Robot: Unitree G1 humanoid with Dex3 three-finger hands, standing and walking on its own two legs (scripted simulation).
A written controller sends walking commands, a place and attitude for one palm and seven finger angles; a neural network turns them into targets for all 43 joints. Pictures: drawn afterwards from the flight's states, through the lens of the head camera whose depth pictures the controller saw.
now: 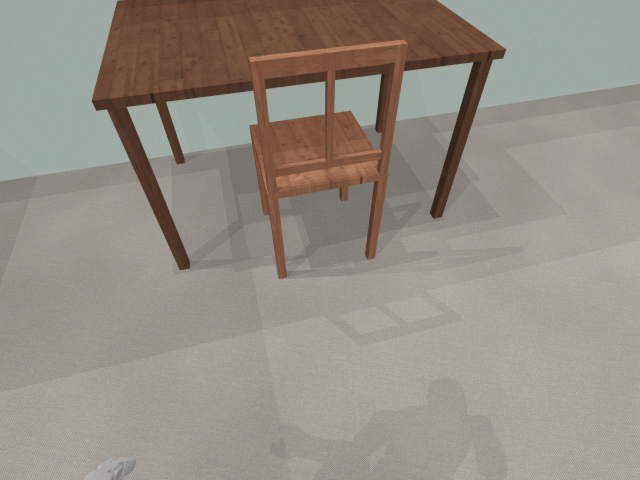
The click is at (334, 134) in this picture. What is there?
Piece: chair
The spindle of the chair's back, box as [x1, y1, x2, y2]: [325, 70, 334, 160]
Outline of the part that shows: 334,70 325,71 326,160 332,159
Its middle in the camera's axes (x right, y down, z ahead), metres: +0.02 -0.33 +1.07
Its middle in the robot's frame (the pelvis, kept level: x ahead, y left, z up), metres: +1.02 +0.03 -0.10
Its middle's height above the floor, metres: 0.67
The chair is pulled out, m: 0.00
